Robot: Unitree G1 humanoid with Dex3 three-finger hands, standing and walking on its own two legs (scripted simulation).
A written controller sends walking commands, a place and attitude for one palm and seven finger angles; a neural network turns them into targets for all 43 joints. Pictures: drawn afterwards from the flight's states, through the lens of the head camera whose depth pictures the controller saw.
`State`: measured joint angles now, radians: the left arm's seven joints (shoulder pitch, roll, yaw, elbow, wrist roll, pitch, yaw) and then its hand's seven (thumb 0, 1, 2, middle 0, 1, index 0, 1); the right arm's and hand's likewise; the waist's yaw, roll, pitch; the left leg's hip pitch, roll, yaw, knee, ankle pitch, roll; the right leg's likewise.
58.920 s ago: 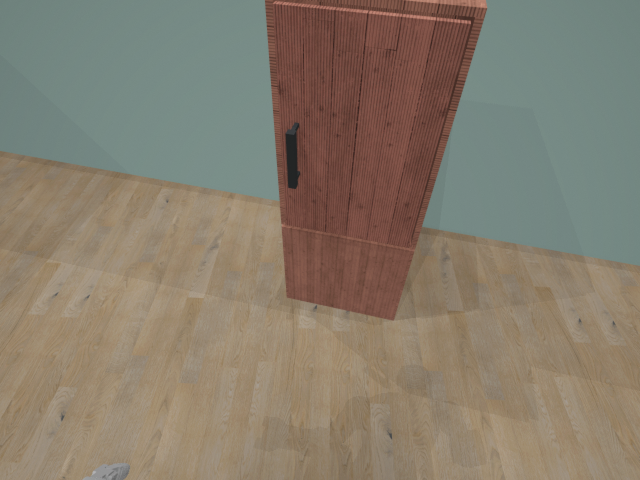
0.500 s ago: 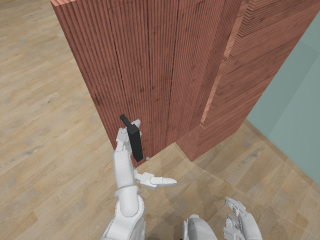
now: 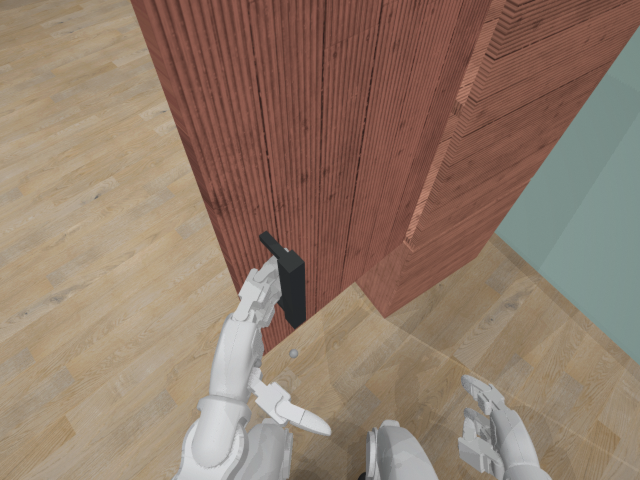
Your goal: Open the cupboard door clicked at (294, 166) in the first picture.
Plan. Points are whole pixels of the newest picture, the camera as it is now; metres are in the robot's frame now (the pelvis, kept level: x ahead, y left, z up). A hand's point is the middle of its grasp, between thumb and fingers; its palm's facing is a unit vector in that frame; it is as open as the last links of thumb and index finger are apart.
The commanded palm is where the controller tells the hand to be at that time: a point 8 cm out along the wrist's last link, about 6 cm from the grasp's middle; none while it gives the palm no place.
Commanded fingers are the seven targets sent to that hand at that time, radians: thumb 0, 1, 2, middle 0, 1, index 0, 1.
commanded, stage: slide the hand sideways off the handle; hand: left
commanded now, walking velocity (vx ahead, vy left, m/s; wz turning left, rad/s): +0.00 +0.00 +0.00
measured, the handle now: (283, 283) +0.34 +0.07 +0.04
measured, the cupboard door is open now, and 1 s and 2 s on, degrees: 98 97 97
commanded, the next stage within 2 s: draw the hand back to the body in 0.74 s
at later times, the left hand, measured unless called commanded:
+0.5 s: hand (240, 387) +0.22 +0.10 +0.04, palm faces -0.09 -1.00 -0.03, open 16.2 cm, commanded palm +0.20 +0.16 +0.04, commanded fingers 0.00 -0.50 0.30 -0.15 -0.30 -0.15 -0.30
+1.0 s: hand (192, 392) +0.21 +0.14 +0.07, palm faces -0.12 -0.99 -0.03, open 16.3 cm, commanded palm +0.18 +0.20 +0.08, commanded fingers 0.00 -0.50 0.30 -0.15 -0.30 -0.15 -0.30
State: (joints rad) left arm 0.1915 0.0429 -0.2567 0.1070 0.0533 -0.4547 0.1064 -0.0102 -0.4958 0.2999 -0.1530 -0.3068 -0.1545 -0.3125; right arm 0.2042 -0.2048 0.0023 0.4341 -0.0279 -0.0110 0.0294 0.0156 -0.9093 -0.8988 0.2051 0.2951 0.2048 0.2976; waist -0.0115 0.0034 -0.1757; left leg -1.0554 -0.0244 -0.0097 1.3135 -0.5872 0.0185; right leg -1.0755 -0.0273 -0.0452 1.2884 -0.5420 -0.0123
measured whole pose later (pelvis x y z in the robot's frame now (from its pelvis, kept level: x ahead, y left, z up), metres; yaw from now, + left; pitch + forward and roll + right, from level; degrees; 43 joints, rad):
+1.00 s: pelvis +0.01 +0.00 -0.01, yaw +0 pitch +19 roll -3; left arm 0.54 0.23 0.02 -0.28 -0.21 -0.37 -0.21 -0.01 -0.49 0.30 -0.15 -0.30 -0.15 -0.30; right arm 0.22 -0.20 0.00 0.41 0.02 -0.04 -0.05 0.02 -0.91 -0.90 0.21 0.30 0.21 0.30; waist 0.01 0.03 -0.19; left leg -1.07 0.00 -0.05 1.37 -0.63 0.01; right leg -1.06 0.00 -0.09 1.31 -0.57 -0.02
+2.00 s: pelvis +0.05 +0.00 +0.11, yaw +0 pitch -1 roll -1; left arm 0.51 0.37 0.31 -0.45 -0.06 -0.04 0.13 0.01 0.53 0.74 -0.20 -0.30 -0.19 -0.30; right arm 0.25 -0.23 0.05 0.57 0.01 -0.12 -0.11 0.02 -0.91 -0.90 0.21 0.30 0.21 0.30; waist 0.05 0.06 -0.04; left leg -0.20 0.00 -0.01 0.58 -0.36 0.01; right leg -0.21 0.01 -0.04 0.55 -0.31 -0.01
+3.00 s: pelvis +0.00 +0.01 +0.12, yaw -2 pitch -1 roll -1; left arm 0.57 0.45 0.43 -0.51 -0.04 -0.15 0.13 0.02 0.89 0.90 -0.21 -0.30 -0.21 -0.30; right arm 0.18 -0.23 -0.01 0.56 0.01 0.00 -0.09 0.02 -0.91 -0.90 0.21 0.30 0.21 0.30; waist 0.00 0.00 0.04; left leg -0.26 -0.02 0.03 0.49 -0.22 0.04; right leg -0.27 -0.01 0.00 0.43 -0.15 0.02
